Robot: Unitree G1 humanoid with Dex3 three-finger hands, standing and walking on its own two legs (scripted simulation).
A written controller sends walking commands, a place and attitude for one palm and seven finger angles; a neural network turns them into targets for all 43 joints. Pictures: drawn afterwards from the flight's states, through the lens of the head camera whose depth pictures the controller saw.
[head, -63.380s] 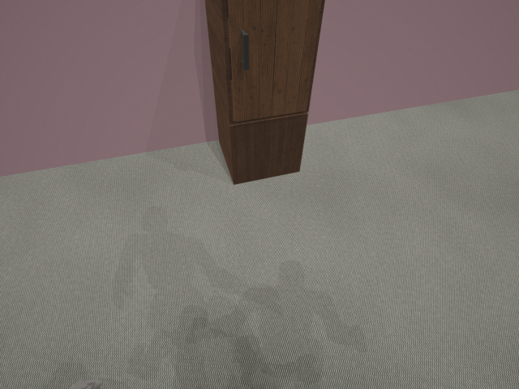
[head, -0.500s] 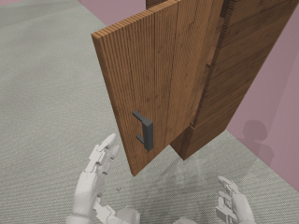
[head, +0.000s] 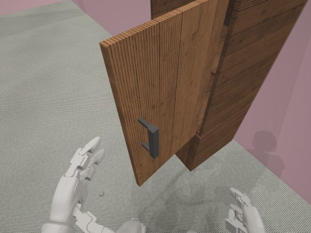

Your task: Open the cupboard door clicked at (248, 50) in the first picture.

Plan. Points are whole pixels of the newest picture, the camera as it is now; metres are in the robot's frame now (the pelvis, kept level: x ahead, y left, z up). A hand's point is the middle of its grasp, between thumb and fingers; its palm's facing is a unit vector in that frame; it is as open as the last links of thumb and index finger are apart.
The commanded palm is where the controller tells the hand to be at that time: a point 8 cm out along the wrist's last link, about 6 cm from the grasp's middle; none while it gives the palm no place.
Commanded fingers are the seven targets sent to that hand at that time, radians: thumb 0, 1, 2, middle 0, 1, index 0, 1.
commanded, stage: draw the hand back to the body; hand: left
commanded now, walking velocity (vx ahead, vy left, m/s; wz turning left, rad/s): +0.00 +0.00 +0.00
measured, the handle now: (148, 138) +0.34 +0.04 +0.06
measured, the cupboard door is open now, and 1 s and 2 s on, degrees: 99 99 99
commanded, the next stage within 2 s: step back with the hand held close in 1.36 s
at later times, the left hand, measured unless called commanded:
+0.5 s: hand (52, 179) +0.20 +0.20 +0.15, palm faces +0.18 -0.94 -0.30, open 14.7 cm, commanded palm +0.16 +0.25 +0.18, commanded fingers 0.00 0.09 0.56 -0.17 -0.30 -0.17 -0.30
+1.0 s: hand out of the picture +0.23 +0.28 +0.24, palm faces +0.44 -0.80 -0.41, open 8.9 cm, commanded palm +0.18 +0.32 +0.25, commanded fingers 0.00 0.90 0.90 -0.20 -0.30 -0.20 -0.30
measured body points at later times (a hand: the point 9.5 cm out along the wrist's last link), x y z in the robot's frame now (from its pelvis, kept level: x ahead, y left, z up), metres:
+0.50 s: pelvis +0.02 +0.02 +0.05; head +0.01 +0.00 +0.50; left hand +0.18 +0.25 +0.17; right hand +0.21 -0.20 -0.02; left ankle +0.04 +0.11 -0.66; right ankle -0.01 -0.09 -0.66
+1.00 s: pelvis +0.04 +0.02 +0.08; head +0.02 +0.00 +0.53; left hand +0.20 +0.32 +0.26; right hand +0.23 -0.20 +0.00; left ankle +0.04 +0.11 -0.66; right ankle -0.01 -0.09 -0.66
